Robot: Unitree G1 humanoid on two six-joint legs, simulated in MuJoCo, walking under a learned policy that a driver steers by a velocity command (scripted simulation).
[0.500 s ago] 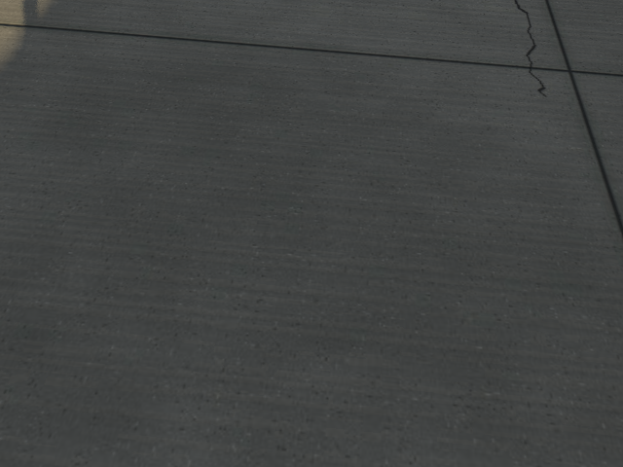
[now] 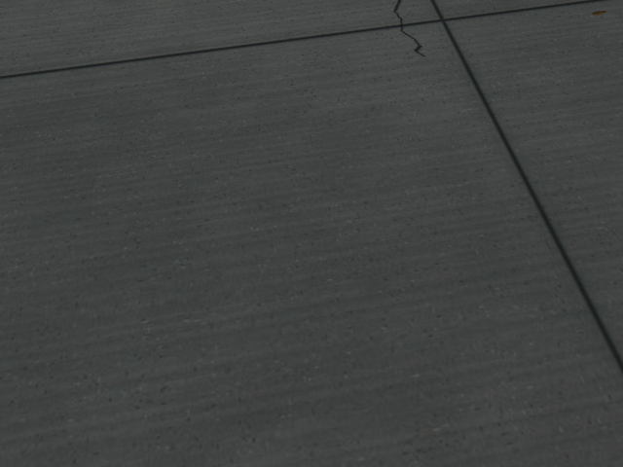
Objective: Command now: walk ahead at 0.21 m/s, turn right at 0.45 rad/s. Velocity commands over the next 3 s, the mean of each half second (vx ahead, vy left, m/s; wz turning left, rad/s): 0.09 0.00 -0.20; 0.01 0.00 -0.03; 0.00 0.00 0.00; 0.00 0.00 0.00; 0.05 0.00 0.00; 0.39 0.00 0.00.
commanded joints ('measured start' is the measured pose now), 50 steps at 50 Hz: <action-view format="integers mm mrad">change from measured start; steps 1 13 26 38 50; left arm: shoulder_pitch -5 8 46 75 100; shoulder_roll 125 104 65 50 36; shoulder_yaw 30 0 -20 -18 -28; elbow -76 -3 66 162 252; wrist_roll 12 20 20 17 16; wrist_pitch -17 20 62 44 28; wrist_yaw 14 42 50 63 68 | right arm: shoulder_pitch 110 -51 -49 -89 -83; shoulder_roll -92 -76 -65 -50 -49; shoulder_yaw -28 -14 -3 -1 1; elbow -33 -71 -26 52 143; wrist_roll -8 -8 -14 -8 -7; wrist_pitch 20 33 30 54 67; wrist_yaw -10 3 18 4 -9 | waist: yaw -43 24 3 -4 -4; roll -28 -120 45 -13 -6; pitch -199 -179 -167 -116 -76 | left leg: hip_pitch -65 33 310 337 324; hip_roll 31 -8 41 6 -13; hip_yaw -14 -4 -66 -41 -39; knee -70 -590 -768 -770 -810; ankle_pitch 77 286 515 451 333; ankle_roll -22 -23 107 105 98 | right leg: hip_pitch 181 213 124 122 116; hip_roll -277 -266 -103 -111 -106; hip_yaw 245 224 151 147 125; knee -158 -98 -29 -66 -91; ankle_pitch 696 461 -14 -8 -69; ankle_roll -193 -119 59 76 83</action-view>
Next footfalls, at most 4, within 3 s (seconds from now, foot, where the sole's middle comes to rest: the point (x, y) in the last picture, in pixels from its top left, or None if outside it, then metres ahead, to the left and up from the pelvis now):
0.32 left None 0.22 0.16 -0.77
2.82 left None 0.38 0.19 -0.77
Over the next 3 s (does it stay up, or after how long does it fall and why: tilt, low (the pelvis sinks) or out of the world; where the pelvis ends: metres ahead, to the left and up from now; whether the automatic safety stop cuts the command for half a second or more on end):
stays up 0.34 0.12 0.01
